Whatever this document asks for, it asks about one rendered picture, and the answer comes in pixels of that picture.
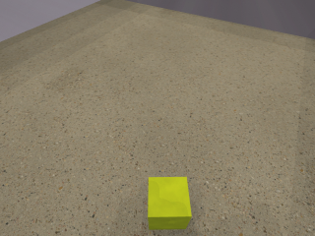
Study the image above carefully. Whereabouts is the carton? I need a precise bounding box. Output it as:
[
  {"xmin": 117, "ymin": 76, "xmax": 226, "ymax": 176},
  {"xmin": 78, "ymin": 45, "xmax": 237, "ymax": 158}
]
[{"xmin": 148, "ymin": 177, "xmax": 192, "ymax": 230}]

